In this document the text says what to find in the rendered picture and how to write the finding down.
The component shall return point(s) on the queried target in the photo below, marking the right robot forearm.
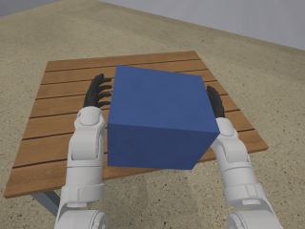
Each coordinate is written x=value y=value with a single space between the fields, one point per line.
x=241 y=187

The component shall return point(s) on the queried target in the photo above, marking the robot right hand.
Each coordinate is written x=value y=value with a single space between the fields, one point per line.
x=216 y=102

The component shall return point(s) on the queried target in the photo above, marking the robot right upper arm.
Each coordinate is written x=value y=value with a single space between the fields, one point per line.
x=252 y=219

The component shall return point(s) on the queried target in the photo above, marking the left robot forearm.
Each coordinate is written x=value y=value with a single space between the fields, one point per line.
x=85 y=160

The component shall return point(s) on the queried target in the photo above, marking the robot left hand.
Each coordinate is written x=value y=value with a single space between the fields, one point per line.
x=93 y=94

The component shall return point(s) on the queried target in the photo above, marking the table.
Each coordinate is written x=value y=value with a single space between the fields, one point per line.
x=40 y=166

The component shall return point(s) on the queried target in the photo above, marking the carton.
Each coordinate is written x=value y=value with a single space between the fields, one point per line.
x=158 y=119

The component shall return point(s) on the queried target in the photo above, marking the robot left upper arm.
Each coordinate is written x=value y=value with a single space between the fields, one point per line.
x=83 y=219

